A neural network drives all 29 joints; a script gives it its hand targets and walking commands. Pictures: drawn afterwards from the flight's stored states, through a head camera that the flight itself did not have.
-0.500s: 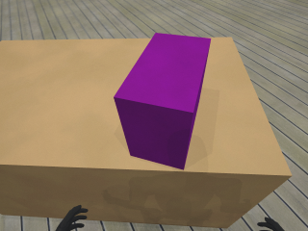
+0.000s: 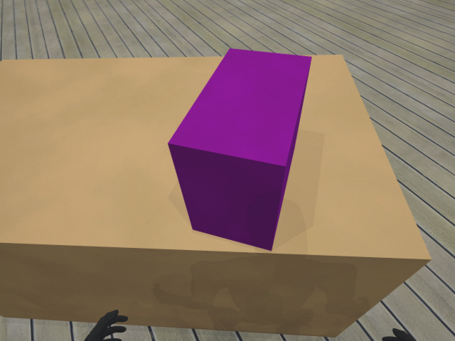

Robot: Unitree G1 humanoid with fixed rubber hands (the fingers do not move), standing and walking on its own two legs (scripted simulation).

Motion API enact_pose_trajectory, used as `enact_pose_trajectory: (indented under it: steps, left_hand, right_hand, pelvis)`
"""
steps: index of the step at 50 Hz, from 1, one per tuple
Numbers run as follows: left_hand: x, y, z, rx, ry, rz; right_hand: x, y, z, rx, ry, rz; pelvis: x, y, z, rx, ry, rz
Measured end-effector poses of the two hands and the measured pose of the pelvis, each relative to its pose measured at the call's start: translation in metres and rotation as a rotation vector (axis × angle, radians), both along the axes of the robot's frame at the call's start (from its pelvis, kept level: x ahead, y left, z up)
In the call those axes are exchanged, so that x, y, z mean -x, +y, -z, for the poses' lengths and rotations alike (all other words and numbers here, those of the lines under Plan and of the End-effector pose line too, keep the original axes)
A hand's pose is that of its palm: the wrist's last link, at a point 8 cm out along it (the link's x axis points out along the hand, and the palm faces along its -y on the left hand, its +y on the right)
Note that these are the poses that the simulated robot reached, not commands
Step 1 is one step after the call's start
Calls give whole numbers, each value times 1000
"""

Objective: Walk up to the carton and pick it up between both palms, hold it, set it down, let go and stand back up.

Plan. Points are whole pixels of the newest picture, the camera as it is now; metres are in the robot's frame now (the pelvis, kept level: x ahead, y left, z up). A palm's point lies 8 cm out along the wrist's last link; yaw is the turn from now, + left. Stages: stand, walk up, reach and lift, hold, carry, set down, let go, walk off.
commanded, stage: stand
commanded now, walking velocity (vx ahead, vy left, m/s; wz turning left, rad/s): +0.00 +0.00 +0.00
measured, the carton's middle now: (249, 146) +0.46 -0.02 +0.08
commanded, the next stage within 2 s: none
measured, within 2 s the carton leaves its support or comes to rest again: neither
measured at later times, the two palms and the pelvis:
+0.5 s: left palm out of the picture +0.11 +0.27 -0.08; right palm out of the picture +0.08 -0.29 -0.11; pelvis +0.00 +0.00 +0.00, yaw +0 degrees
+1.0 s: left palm out of the picture +0.11 +0.27 -0.09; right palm out of the picture +0.08 -0.29 -0.11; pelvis +0.00 +0.00 +0.00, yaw +0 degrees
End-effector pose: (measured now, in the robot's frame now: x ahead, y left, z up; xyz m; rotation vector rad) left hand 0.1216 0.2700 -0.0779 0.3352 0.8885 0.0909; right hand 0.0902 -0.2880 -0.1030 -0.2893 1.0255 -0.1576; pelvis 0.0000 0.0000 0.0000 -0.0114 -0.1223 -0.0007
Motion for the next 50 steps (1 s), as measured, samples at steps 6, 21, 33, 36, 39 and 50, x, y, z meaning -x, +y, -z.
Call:
enact_pose_trajectory:
  steps: [6,21,33,36,39,50]
  left_hand:
    - [2,1,1,-1,10,-4]
    - [7,2,5,-3,31,-12]
    - [11,3,7,-4,47,-18]
    - [12,4,7,-4,51,-19]
    - [12,4,8,-5,54,-20]
    - [15,5,9,-6,66,-25]
  right_hand:
    - [2,0,1,0,9,3]
    - [7,-1,4,1,31,9]
    - [10,-1,6,2,45,13]
    - [11,-1,6,2,48,14]
    - [11,-1,6,2,50,15]
    - [11,-1,7,2,57,16]
  pelvis:
    - [0,0,0,0,0,0]
    - [0,0,0,0,0,0]
    - [0,0,0,0,0,0]
    - [0,0,0,0,0,0]
    - [0,0,0,0,0,0]
    - [0,0,0,0,0,0]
